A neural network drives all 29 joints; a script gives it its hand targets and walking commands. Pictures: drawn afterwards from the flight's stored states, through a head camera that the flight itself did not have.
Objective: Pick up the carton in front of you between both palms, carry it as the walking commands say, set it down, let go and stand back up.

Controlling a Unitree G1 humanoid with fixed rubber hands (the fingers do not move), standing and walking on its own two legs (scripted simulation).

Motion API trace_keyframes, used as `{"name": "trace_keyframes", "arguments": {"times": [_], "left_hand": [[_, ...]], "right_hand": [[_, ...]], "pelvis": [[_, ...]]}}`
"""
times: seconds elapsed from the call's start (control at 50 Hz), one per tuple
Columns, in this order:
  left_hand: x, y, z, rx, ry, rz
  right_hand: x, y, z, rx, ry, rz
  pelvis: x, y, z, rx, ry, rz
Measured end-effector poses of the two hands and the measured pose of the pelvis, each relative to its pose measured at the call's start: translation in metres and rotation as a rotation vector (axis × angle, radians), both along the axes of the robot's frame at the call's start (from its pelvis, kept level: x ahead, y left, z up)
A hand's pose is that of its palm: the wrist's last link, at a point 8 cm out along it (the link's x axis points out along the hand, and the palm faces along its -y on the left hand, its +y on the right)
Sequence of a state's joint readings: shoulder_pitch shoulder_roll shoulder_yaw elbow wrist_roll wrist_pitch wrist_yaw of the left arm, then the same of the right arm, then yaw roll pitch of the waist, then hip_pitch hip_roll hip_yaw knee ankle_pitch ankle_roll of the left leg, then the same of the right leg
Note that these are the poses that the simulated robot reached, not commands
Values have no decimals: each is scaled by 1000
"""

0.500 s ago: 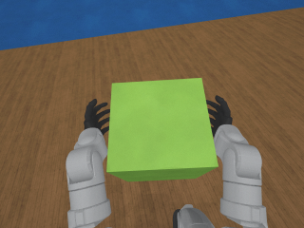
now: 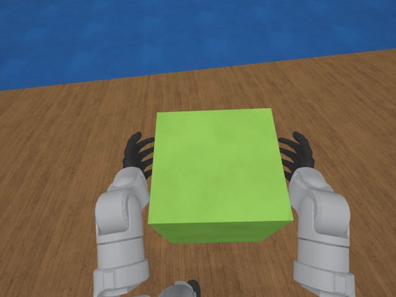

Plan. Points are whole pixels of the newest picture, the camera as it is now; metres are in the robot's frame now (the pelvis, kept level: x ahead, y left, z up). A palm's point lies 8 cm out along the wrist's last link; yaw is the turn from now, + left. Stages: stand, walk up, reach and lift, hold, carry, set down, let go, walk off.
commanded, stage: carry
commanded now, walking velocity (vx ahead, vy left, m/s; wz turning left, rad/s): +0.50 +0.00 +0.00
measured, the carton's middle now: (214, 184) +0.33 +0.02 +0.03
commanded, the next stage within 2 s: none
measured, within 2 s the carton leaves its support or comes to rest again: neither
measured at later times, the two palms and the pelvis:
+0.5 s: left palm (168, 90) +0.66 +0.16 +0.01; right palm (273, 92) +0.64 -0.15 +0.02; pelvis +0.34 +0.02 -0.06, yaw +0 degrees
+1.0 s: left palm (174, 43) +0.98 +0.19 -0.01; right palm (253, 43) +0.99 -0.12 -0.02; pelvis +0.67 +0.02 -0.11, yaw +0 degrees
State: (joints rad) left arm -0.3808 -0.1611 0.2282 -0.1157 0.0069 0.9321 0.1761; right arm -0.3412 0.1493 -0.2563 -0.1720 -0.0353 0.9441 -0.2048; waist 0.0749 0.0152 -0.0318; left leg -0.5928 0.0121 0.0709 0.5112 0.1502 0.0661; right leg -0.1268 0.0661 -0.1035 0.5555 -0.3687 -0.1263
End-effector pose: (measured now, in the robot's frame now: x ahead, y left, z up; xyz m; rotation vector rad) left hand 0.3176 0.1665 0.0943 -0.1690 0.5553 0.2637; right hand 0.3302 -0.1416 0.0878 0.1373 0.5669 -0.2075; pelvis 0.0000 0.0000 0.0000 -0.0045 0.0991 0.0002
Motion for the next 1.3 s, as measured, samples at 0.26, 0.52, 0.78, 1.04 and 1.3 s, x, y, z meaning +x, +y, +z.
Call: {"name": "trace_keyframes", "arguments": {"times": [0.26, 0.52, 0.78, 1.04, 1.3], "left_hand": [[181, -2, -86, -12, 126, -82], [361, -6, -79, 40, -18, -58], [507, 9, -109, -7, 47, 34], [696, 24, -115, 26, -38, -1], [859, 20, -193, 0, 109, -77]], "right_hand": [[145, 0, -79, 23, 114, -86], [331, -8, -68, -8, -29, -63], [517, 11, -105, 17, 52, 34], [694, 22, -115, -27, -40, -7], [824, 21, -186, 21, 99, -78]], "pelvis": [[174, 32, -47, -14, -16, -13], [355, 19, -65, 7, -8, 8], [519, -3, -94, 26, -11, 22], [700, 24, -127, -7, -14, -7], [853, 52, -157, -14, -16, -9]]}}
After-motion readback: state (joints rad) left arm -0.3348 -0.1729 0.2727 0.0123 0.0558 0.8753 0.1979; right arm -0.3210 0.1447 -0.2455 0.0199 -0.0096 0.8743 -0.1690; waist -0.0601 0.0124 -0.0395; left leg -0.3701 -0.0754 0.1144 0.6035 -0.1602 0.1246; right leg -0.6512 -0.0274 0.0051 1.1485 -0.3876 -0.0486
